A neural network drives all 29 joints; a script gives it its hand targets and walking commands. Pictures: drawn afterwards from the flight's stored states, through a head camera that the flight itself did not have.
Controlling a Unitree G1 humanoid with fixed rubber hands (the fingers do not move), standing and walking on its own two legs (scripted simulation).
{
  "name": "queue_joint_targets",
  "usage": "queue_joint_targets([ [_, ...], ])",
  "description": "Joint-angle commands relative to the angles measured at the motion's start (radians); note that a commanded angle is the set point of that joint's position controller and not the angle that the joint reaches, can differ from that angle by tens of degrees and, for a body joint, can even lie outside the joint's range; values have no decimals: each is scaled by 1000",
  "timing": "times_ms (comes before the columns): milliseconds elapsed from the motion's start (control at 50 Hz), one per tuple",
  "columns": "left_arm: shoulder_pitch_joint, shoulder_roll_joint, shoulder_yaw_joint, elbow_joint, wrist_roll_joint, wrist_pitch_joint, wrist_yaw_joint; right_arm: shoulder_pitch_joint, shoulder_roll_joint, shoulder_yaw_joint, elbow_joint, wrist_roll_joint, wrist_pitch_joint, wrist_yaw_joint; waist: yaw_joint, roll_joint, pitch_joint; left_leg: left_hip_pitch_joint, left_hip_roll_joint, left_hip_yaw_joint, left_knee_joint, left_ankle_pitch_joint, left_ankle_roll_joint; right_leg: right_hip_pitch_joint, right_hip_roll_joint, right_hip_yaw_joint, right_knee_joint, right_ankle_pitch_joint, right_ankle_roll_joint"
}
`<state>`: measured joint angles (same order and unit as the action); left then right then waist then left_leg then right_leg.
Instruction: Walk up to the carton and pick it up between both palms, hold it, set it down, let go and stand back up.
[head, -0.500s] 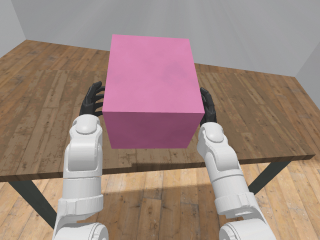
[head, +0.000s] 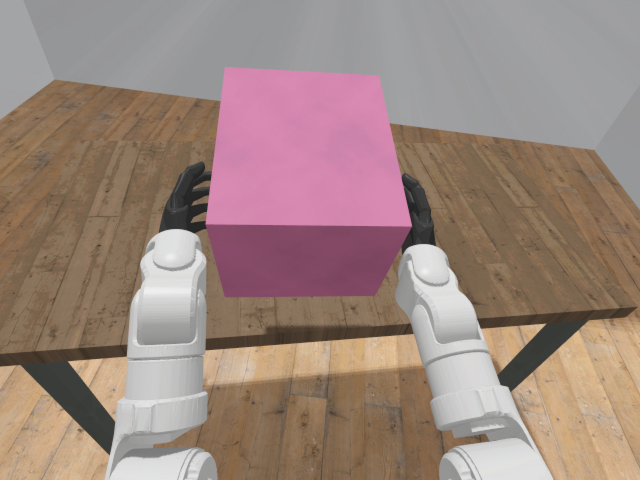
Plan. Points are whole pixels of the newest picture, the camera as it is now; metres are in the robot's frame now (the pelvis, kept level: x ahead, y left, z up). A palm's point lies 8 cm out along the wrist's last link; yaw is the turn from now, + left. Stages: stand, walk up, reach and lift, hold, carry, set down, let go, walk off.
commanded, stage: hold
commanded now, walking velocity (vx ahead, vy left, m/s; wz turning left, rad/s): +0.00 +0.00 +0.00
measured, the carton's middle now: (302, 185) +0.41 +0.01 +0.18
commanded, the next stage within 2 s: none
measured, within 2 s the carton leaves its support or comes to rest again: neither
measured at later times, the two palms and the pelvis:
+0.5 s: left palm (174, 237) +0.35 +0.16 +0.15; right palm (408, 241) +0.35 -0.12 +0.15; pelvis +0.00 +0.00 +0.00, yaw +0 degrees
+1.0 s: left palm (179, 233) +0.35 +0.15 +0.15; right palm (413, 239) +0.35 -0.12 +0.15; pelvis +0.00 +0.00 +0.00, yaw +0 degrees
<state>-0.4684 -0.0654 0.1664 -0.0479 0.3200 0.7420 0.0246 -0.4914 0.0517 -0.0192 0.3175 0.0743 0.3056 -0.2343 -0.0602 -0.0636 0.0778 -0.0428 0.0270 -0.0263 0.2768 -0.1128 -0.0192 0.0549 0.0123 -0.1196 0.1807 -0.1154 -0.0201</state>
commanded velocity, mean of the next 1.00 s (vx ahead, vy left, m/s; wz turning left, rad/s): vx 0.00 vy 0.00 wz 0.00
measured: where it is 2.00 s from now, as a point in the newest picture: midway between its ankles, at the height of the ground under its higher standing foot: outside the picture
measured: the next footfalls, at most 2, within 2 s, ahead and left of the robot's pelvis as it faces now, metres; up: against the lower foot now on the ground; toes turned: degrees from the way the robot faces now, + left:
none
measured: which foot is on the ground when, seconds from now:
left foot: down 0.00-1.00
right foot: down 0.00-1.00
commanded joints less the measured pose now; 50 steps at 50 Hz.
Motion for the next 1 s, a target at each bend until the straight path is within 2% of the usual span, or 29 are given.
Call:
queue_joint_targets([
  [0,-645,-403,-447,-224,-173,-96,-165,-710,348,300,-324,45,-85,95,-14,82,-472,144,-48,41,0,234,-2,116,26,12,14,241,53],
  [20,-644,-393,-440,-211,-166,-96,-166,-718,339,298,-316,46,-83,93,-6,85,-464,140,-46,42,-2,239,-5,121,27,11,13,241,53],
  [100,-631,-399,-455,-244,-168,-91,-164,-700,344,312,-336,62,-83,90,-7,95,-493,168,-48,41,7,301,-5,122,28,15,15,294,50],
  [200,-626,-394,-449,-251,-169,-91,-171,-698,344,314,-334,66,-79,89,-2,94,-470,158,-52,40,1,289,-7,135,26,13,16,297,55],
  [220,-621,-398,-455,-259,-172,-93,-171,-688,344,322,-337,67,-82,88,-9,91,-487,167,-50,39,1,297,-7,145,27,15,17,313,56],
  [240,-628,-364,-368,-160,-134,-80,-174,-734,332,334,-299,64,-76,70,33,46,-423,144,-65,57,-4,268,17,197,8,13,16,308,61],
  [260,-632,-365,-373,-172,-142,-80,-175,-724,336,330,-297,71,-75,62,16,45,-407,118,-64,54,-22,230,20,206,10,14,24,305,68],
  [280,-639,-361,-368,-172,-143,-79,-176,-735,338,331,-299,73,-75,59,26,48,-404,111,-63,55,-26,219,22,206,8,13,26,298,69],
  [320,-658,-364,-386,-187,-158,-82,-170,-734,335,318,-296,75,-79,54,10,53,-408,120,-62,58,-31,196,15,171,14,8,19,251,69],
  [420,-718,-411,-461,-226,-177,-115,-153,-762,346,290,-332,54,-105,57,-25,130,-522,219,-61,58,14,280,-25,108,38,-10,13,246,55],
  [480,-723,-413,-470,-216,-175,-119,-147,-753,342,279,-316,43,-101,60,-33,142,-527,223,-61,55,21,279,-31,92,37,-13,9,227,53],
  [660,-681,-379,-375,-135,-134,-76,-158,-743,308,234,-227,40,-73,71,-13,83,-394,140,-54,57,-18,169,-11,102,27,-15,-3,122,53],
  [740,-693,-388,-372,-151,-132,-80,-162,-766,310,243,-250,44,-81,69,-11,84,-431,165,-55,58,-9,215,-13,118,32,-16,3,162,52],
  [860,-721,-413,-426,-209,-149,-109,-152,-775,333,278,-301,46,-101,66,-16,115,-521,225,-59,55,17,316,-25,123,40,-16,14,248,52],
  [980,-698,-401,-426,-195,-148,-108,-146,-747,332,286,-282,47,-99,69,-9,106,-483,204,-59,56,10,289,-19,125,34,-11,14,240,55],
])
